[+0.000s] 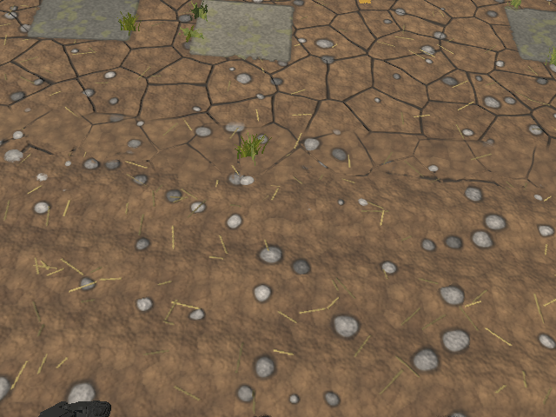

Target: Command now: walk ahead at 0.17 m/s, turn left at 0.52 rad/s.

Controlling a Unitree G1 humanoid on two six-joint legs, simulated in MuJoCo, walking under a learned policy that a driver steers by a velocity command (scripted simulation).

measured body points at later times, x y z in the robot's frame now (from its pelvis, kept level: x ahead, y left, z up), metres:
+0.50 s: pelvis +0.11 -0.02 -0.01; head +0.12 -0.01 +0.44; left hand +0.14 +0.26 -0.14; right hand +0.27 -0.27 -0.12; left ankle +0.08 +0.09 -0.74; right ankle +0.17 -0.13 -0.75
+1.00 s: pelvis +0.29 -0.04 -0.03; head +0.34 -0.04 +0.42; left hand +0.45 +0.23 -0.13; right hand +0.31 -0.32 -0.17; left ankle +0.10 +0.09 -0.69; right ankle +0.41 -0.13 -0.75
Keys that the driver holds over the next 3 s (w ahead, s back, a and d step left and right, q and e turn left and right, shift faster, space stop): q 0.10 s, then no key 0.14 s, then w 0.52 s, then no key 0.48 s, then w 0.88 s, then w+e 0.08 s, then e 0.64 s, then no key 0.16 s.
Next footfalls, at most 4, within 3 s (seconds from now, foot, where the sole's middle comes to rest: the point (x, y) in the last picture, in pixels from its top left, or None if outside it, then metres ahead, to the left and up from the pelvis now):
0.16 right None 0.20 -0.12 -0.79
0.52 left None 0.12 0.10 -0.79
0.92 right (324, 401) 0.49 -0.15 -0.79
1.28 left None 0.40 0.10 -0.79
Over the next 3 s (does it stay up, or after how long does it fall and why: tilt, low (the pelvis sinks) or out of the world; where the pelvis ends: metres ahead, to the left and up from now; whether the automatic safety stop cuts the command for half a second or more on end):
stays up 0.98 0.05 -0.02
